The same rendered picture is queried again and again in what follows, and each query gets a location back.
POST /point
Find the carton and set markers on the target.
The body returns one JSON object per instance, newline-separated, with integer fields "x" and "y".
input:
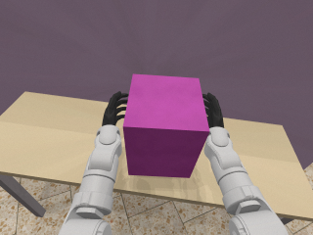
{"x": 165, "y": 125}

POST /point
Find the left robot hand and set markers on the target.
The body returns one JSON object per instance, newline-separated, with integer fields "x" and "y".
{"x": 110, "y": 115}

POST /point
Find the robot right forearm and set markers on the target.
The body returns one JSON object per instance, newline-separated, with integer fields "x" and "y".
{"x": 239, "y": 193}

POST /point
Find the robot left forearm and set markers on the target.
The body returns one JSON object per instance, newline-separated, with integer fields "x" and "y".
{"x": 94, "y": 198}

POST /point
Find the left robot upper arm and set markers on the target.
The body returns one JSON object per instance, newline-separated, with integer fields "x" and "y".
{"x": 84, "y": 226}

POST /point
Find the table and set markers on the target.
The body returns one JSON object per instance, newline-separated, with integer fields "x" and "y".
{"x": 50, "y": 138}

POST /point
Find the right robot upper arm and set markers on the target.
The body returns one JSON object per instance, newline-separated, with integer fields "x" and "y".
{"x": 256, "y": 223}

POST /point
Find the right robot hand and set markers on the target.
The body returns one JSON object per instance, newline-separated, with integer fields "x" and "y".
{"x": 214, "y": 114}

